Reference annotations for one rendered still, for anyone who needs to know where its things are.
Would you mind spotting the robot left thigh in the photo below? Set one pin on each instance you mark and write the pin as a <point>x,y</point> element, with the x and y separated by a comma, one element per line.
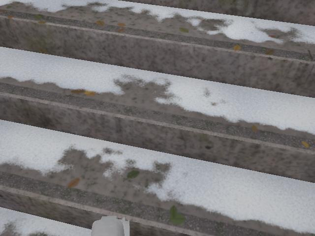
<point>111,226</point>

